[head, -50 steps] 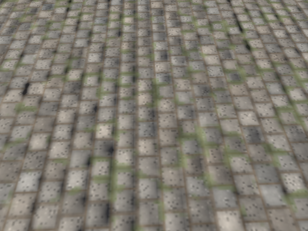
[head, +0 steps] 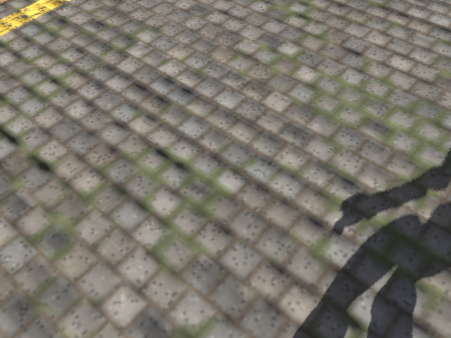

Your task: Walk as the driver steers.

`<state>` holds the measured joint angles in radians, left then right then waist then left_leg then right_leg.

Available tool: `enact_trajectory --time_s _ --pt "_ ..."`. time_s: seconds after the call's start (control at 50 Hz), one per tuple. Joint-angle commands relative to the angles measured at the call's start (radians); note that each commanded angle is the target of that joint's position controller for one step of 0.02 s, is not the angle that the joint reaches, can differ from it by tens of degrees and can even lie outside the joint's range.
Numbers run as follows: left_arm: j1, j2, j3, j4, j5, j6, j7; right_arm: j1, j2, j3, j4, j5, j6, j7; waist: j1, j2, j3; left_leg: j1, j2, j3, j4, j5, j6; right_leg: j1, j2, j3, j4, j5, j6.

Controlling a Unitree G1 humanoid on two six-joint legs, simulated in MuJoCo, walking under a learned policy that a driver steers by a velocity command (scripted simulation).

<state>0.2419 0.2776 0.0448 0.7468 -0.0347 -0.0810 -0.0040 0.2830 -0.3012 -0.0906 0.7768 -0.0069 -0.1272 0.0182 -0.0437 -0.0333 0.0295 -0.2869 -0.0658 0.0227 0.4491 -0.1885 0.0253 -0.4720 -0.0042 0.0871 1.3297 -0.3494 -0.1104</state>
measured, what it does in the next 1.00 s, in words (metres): walks ahead, turning left: right foot, then left foot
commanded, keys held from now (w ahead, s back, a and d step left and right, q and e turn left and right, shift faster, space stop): w+shift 0.04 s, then w+q+shift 0.96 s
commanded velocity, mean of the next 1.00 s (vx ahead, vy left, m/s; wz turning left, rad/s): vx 1.00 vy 0.00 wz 0.62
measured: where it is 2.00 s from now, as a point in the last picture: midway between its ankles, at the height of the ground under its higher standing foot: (135, 163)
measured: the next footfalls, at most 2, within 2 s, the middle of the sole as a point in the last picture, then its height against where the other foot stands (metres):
right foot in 0.28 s outside the picture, level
left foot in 0.74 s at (184, 243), level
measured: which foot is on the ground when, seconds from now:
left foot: down 0.00-0.30, up 0.32-0.72, down 0.74-1.00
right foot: up 0.00-0.26, down 0.28-0.72, up 0.74-1.00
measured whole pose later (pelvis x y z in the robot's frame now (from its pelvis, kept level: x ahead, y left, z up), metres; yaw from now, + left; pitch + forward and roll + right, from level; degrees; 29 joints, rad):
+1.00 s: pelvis +0.80 +0.13 +0.01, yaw +42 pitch -1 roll -1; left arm 0.01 0.27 0.02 0.58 0.02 -0.13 0.01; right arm 0.47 -0.23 -0.04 0.73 0.03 -0.07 0.02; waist -0.08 -0.03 0.05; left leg -0.14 -0.17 -0.12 0.44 -0.27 0.16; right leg -0.68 -0.09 0.17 0.98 -0.15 0.03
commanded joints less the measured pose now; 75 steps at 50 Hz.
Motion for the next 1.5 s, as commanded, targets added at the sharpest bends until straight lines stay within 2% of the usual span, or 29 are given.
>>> enact_trajectory --time_s 0.02,0.12,0.22,0.28,0.3,0.32,0.34,0.38,0.42,0.46,0.62,0.66,0.72,0.74,0.76,0.78,0.8,0.82,0.84,0.92,1.02,1.12,1.16,1.2,1.22,1.24,1.3,1.42,1.5 --pt "-0.019 -0.032 -0.024 -0.108 -0.008 -0.008 -0.01 0.013 0.013 0.021 -0.014 0.012 -0.019 0.014 0.055 0.063 0.008 0.135 0.294 -0.415 -0.29 -0.196 0.212 -0.255 -0.125 0.077 -0.075 0.0 -0.005" --pt "-0.188 0.005 -0.045 -0.191 0.044 -0.034 -0.019 0.044 -0.084 0.013 -0.008 0.035 -0.02 -0.005 0.057 0.029 0.104 -0.025 0.241 -0.269 -0.356 -0.026 0.207 -0.236 -0.151 0.006 -0.408 0.334 0.06" --pt "-0.306 0.068 -0.02 -0.226 0.01 -0.063 -0.036 0.183 -0.133 0.019 0.015 0.053 0.004 -0.015 0.01 0.082 0.082 0.056 0.262 -0.232 -0.308 0.077 0.152 0.072 -0.04 -0.056 -0.731 0.396 0.104" --pt "0.077 0.184 0.05 -0.161 0.007 -0.059 -0.009 0.168 -0.141 0.034 0.013 0.006 0.026 -0.013 0.249 0.145 -0.164 -0.049 0.196 -0.175 0.273 0.473 0.066 0.58 -0.044 -0.06 -0.689 0.232 0.041" --pt "0.297 0.293 0.074 -0.119 0.017 -0.043 0.01 0.205 -0.012 0.07 -0.023 -0.04 0.016 -0.017 0.271 -0.096 -0.376 -0.238 0.118 -0.132 0.679 -0.029 0.034 0.867 -0.288 0.239 -0.702 0.06 0.027" --pt "0.313 0.324 0.074 -0.1 0.051 -0.042 -0.014 0.367 0.088 0.092 -0.049 0.068 -0.004 -0.014 0.167 -0.439 -0.56 -0.459 0.046 -0.2 0.98 -0.285 0.037 0.998 -0.471 0.84 -1.014 -0.398 -0.13" --pt "0.259 0.201 0.053 -0.093 0.039 -0.044 -0.019 0.247 -0.007 0.068 -0.041 0.106 0.0 -0.029 0.183 -0.245 -0.362 -0.585 0.103 -0.193 1.09 -0.217 0.036 0.874 -0.43 0.807 -1.101 -0.518 -0.093" --pt "0.137 0.111 0.03 -0.065 0.037 -0.044 -0.021 0.07 -0.018 0.058 -0.078 0.074 0.021 -0.033 0.141 -0.042 -0.128 -0.595 0.19 -0.137 1.052 -0.082 0.034 0.586 -0.381 0.449 -1.063 -0.155 -0.056" --pt "0.039 0.036 0.02 -0.036 0.06 -0.049 -0.021 0.06 0.006 0.046 -0.092 0.059 0.057 -0.013 0.057 -0.083 -0.048 -0.479 0.246 -0.154 0.953 -0.041 0.035 0.383 -0.306 0.209 -1.087 0.036 -0.037" --pt "-0.01 0.012 0.022 -0.013 0.04 -0.053 -0.019 0.034 0.038 0.047 -0.109 0.063 0.096 -0.001 0.026 -0.078 0.009 -0.48 0.265 -0.143 0.907 -0.056 0.035 0.32 -0.29 0.045 -1.131 0.165 -0.016" --pt "0.027 0.168 0.054 0.019 0.043 -0.05 0.018 -0.209 -0.009 0.049 -0.208 0.034 0.093 0.053 0.052 0.064 0.139 -0.469 0.211 0.02 0.452 0.305 0.067 0.396 -0.24 -0.32 -1.215 0.378 0.029" --pt "0.039 0.225 0.063 0.018 0.044 -0.035 0.018 -0.23 -0.041 0.037 -0.223 0.042 0.085 0.066 0.037 0.031 0.115 -0.358 0.14 0.117 0.367 0.272 0.1 0.473 -0.24 -0.363 -1.141 0.784 0.046" --pt "0.013 0.305 0.083 -0.008 0.029 0.005 0.021 0.048 -0.163 -0.022 -0.181 0.066 0.103 0.057 -0.14 -0.105 -0.069 0.007 0.01 0.191 0.405 0.044 0.163 0.515 -0.272 -0.36 -0.7 1.451 0.038" --pt "-0.033 0.295 0.08 -0.031 0.021 0.003 0.018 0.301 -0.245 -0.069 -0.108 0.06 0.113 0.043 -0.259 -0.07 -0.179 0.371 -0.007 0.12 0.32 0.058 0.209 0.332 -0.238 -0.331 -0.373 1.345 0.05" --pt "-0.032 0.125 0.033 -0.036 0.036 -0.019 0.011 0.33 -0.279 -0.073 -0.06 0.065 0.125 0.024 -0.202 0.184 -0.087 0.493 0.078 -0.1 0.261 0.031 0.248 0.035 -0.055 -0.289 0.086 0.21 0.099" --pt "0.099 0.008 -0.009 -0.13 0.02 -0.073 0.002 0.203 -0.311 -0.054 -0.129 0.03 0.098 0.03 0.009 0.449 -0.243 0.7 0.255 -0.735 0.005 -0.255 0.459 -0.337 0.103 -0.072 0.378 -0.246 0.109" --pt "-0.017 0.128 0.001 -0.166 0.008 -0.116 -0.003 0.199 -0.22 -0.039 -0.162 0.024 0.075 0.035 -0.067 0.264 -0.298 0.685 0.318 -0.939 -0.201 -0.497 0.417 -0.397 0.045 0.084 0.307 -0.123 0.055" --pt "-0.112 0.15 0.009 -0.19 -0.019 -0.126 -0.001 0.202 -0.183 -0.032 -0.154 0.015 0.052 0.038 -0.053 0.132 -0.166 0.551 0.314 -0.916 -0.255 -0.496 0.369 -0.41 0.021 0.068 0.22 -0.054 0.035" --pt "-0.125 0.128 0.005 -0.178 -0.001 -0.12 0.01 0.145 -0.153 -0.021 -0.151 0.014 0.036 0.047 0.01 -0.057 -0.082 0.368 0.283 -0.821 -0.244 -0.408 0.321 -0.333 -0.025 0.068 0.119 0.008 0.033" --pt "-0.069 0.117 0.019 -0.155 0.042 -0.058 0.015 0.017 -0.107 -0.004 -0.172 0.028 0.026 0.016 0.105 -0.021 0.006 0.023 0.141 -0.527 -0.237 -0.135 0.307 -0.145 -0.091 0.068 -0.146 0.069 0.117" --pt "-0.343 0.018 -0.006 -0.254 0.057 -0.056 0.007 0.092 -0.091 0.003 -0.122 0.043 0.052 -0.031 -0.012 0.069 0.058 -0.113 0.027 -0.349 -0.195 0.074 0.23 -0.027 -0.001 -0.038 -0.625 0.42 0.177" --pt "-0.398 0.06 0.019 -0.272 0.043 -0.084 -0.025 0.204 -0.058 0.005 -0.03 0.037 0.073 -0.051 -0.097 0.148 0.036 0.142 0.098 -0.354 -0.074 0.224 0.161 0.008 0.021 -0.073 -0.887 0.642 0.135" --pt "-0.285 0.105 0.044 -0.24 0.043 -0.091 -0.027 0.178 -0.087 -0.003 -0.028 0.018 0.079 -0.058 -0.03 0.18 -0.033 0.276 0.12 -0.349 0.06 0.562 0.127 0.069 0.061 -0.11 -0.893 0.549 0.084" --pt "0.084 0.151 0.056 -0.148 0.05 -0.088 -0.024 0.043 -0.084 0.005 -0.08 -0.015 0.077 -0.044 0.168 0.162 -0.245 0.181 0.084 -0.268 0.499 0.641 0.054 0.464 -0.043 -0.044 -0.831 0.75 0.009" --pt "0.147 0.209 0.054 -0.106 0.079 -0.083 -0.036 0.291 0.037 0.033 -0.052 -0.009 0.074 -0.033 0.039 -0.253 -0.444 -0.16 -0.081 -0.2 0.98 -0.223 -0.043 0.881 -0.33 0.407 -0.748 1.058 -0.22" --pt "0.191 0.189 0.058 -0.074 0.046 -0.078 -0.053 0.398 -0.027 0.047 -0.011 0.016 0.071 -0.018 0.059 -0.336 -0.573 -0.337 -0.075 -0.225 1.128 -0.421 -0.06 1.028 -0.401 0.736 -0.861 0.817 -0.305" --pt "-0.04 0.129 0.037 -0.158 0.022 -0.031 -0.037 -0.085 -0.114 0.029 -0.157 -0.02 0.063 -0.024 0.086 0.083 -0.184 -0.391 0.024 -0.161 0.968 -0.264 -0.061 0.542 -0.214 0.447 -0.954 0.683 -0.162" --pt "-0.03 0.18 0.059 -0.13 0.029 0.013 -0.002 -0.086 -0.032 0.05 -0.18 -0.017 0.083 -0.054 -0.004 -0.018 -0.181 -0.223 0.016 -0.133 0.533 -0.236 -0.095 0.253 -0.11 0.324 -0.979 0.909 -0.158" --pt "-0.022 0.205 0.074 -0.146 0.002 0.07 0.033 -0.174 -0.053 0.042 -0.184 -0.009 0.107 -0.053 0.013 -0.041 -0.199 -0.167 -0.027 -0.162 0.395 -0.044 -0.104 0.176 -0.065 0.365 -0.989 0.525 -0.089"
